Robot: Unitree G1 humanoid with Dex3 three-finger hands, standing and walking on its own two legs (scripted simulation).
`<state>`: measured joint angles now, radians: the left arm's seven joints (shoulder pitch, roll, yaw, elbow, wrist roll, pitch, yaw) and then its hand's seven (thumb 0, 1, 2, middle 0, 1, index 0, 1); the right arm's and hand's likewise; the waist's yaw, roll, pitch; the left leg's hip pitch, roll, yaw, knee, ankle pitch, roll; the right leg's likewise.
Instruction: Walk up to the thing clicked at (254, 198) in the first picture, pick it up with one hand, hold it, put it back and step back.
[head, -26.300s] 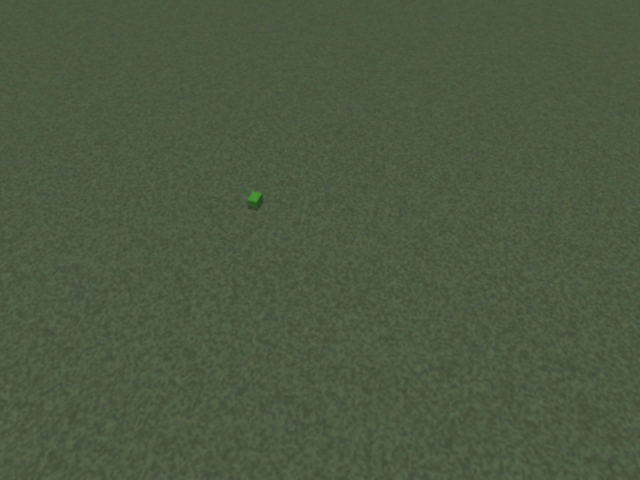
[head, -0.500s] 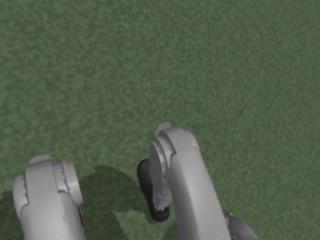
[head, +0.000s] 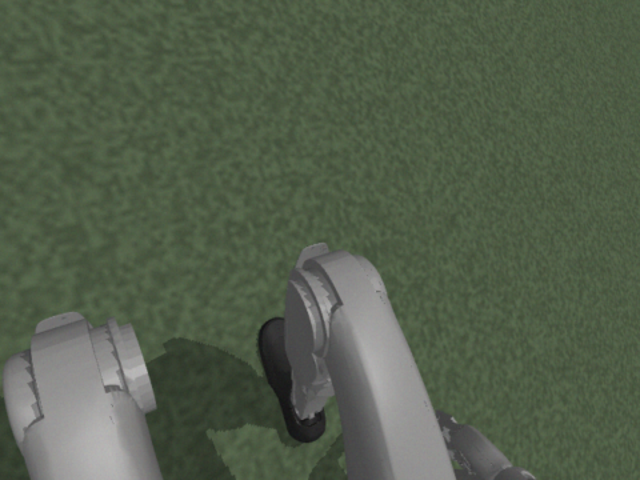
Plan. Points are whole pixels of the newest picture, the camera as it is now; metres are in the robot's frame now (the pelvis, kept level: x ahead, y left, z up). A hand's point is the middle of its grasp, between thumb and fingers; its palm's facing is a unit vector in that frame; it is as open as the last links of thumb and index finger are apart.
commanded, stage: rest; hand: left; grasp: from above
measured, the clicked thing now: out of the picture +0.45 +0.34 -0.27
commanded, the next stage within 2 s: open in 0.38 s
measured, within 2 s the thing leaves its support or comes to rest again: neither
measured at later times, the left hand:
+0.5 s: hand out of the picture +0.44 +0.34 -0.23, palm faces -0.45 -0.12 -0.89, open 7.3 cm
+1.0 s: hand out of the picture +0.45 +0.34 -0.23, palm faces -0.44 -0.12 -0.89, open 9.4 cm
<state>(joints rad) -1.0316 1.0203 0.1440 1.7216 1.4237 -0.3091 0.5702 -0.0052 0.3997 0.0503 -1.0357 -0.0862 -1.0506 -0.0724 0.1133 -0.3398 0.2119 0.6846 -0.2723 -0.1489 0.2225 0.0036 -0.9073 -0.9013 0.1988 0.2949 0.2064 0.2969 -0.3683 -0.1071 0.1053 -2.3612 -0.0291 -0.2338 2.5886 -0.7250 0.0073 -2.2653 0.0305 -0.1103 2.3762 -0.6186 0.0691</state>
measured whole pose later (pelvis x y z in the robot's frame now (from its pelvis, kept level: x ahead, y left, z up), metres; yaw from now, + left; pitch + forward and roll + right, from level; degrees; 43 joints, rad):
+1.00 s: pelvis +0.00 +0.00 +0.00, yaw -1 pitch +27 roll -15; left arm -1.04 1.07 0.14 1.71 1.38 -0.30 0.58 0.00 0.17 0.42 -0.69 -0.42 -0.69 -0.41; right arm 0.11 -0.37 0.27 0.64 -0.26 -0.19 0.24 0.00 -0.90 -0.90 0.20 0.30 0.21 0.30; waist -0.38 -0.13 0.16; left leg -2.34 -0.02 -0.26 2.59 -0.74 0.00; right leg -2.25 0.04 -0.13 2.36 -0.62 0.07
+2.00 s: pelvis +0.00 +0.00 +0.06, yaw +5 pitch +34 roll -10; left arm -0.96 0.83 0.02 1.27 1.11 -0.10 0.13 0.00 -0.09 0.67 -0.46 -0.64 -0.46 -0.64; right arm 0.13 -0.32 0.08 0.66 -0.11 -0.05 0.21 0.01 -0.91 -0.91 0.20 0.29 0.21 0.30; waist -0.21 0.06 -0.04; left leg -2.24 -0.03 -0.13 2.34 -0.70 0.02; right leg -2.17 -0.02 -0.04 2.21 -0.63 0.06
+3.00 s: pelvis +0.00 +0.00 +0.15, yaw +8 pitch +35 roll -8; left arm -0.41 0.59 0.10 0.59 0.66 -0.03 -0.01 0.00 0.70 0.88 -0.23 -0.36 -0.22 -0.36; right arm 0.17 -0.31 -0.03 0.61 -0.02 0.04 0.08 0.01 -0.90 -0.90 0.20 0.29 0.21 0.30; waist -0.09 0.05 -0.18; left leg -1.99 -0.02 -0.11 2.05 -0.68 0.01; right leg -1.94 -0.03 -0.04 1.95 -0.62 0.05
